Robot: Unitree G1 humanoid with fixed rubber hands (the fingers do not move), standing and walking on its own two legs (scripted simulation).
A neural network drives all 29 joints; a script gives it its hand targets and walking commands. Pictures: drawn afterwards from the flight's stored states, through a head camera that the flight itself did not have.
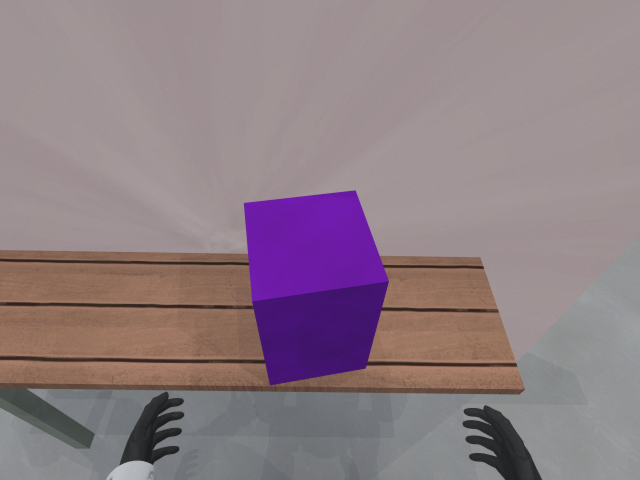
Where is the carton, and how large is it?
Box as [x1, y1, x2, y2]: [244, 190, 388, 384]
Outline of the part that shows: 355,190 244,203 252,302 270,384 365,368 388,280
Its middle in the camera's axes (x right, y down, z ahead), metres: -0.01 +0.08 +0.63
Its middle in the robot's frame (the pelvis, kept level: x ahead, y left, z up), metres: +0.39 +0.04 -0.06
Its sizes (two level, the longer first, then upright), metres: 0.171 0.169 0.267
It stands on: a table, 0.59 m high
